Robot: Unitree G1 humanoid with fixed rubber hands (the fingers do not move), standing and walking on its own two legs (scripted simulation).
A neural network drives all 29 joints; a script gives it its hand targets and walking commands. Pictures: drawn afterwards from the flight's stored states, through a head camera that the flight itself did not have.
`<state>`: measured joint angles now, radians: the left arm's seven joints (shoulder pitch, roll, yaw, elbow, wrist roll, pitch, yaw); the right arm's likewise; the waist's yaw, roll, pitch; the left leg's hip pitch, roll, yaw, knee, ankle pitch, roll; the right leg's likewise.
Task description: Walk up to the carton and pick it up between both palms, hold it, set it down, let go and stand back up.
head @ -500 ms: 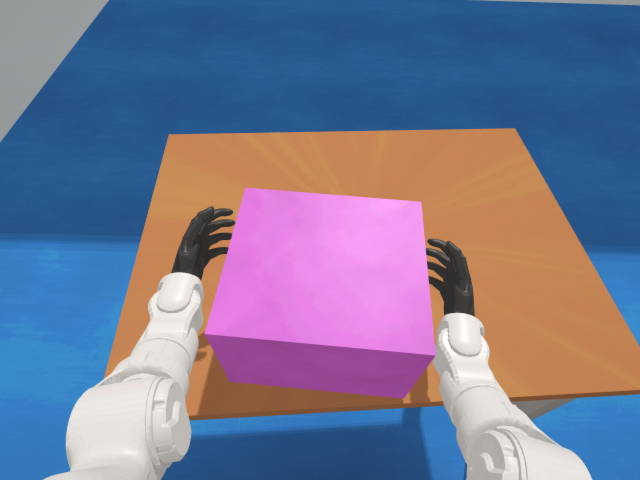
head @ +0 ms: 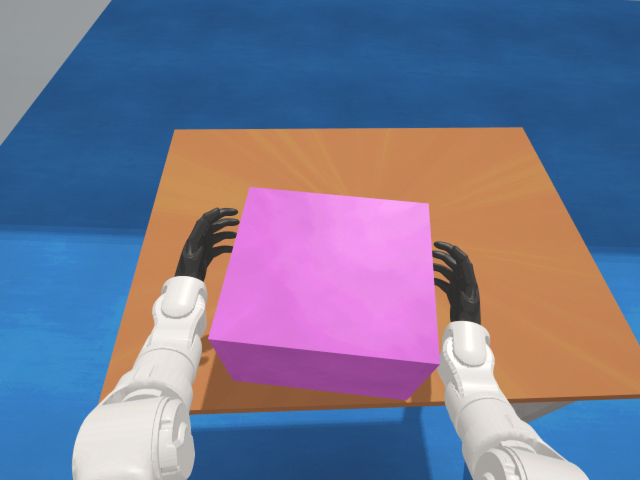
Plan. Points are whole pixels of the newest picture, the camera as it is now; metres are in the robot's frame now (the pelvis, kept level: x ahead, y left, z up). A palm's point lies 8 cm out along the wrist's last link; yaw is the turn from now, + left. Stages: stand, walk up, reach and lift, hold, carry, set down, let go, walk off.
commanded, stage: reach and lift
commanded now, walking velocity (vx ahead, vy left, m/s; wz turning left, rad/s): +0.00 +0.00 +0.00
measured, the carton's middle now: (328, 294) +0.38 +0.00 -0.05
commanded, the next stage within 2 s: none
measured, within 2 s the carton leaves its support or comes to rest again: leaves its support in 0.30 s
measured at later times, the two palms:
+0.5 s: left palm (206, 267) +0.38 +0.16 +0.04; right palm (486, 304) +0.32 -0.19 +0.03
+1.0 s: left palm (190, 241) +0.37 +0.16 +0.11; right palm (505, 274) +0.33 -0.19 +0.09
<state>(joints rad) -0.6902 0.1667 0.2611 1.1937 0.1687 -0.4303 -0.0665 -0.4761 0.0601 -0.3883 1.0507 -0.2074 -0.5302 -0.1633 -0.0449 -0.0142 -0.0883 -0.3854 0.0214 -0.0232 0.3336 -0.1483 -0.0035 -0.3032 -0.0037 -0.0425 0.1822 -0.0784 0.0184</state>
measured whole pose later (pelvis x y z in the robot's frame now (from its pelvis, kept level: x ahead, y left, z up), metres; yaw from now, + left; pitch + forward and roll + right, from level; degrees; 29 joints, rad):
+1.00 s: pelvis -0.02 +0.00 +0.00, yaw -1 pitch +1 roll +0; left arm -0.58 0.11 0.15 0.69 0.04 0.06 0.03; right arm -0.44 -0.06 -0.14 0.65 0.06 -0.02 -0.13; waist -0.04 -0.05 -0.06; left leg -0.15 0.00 0.00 0.24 -0.11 0.00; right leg -0.14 -0.03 -0.01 0.22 -0.10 0.02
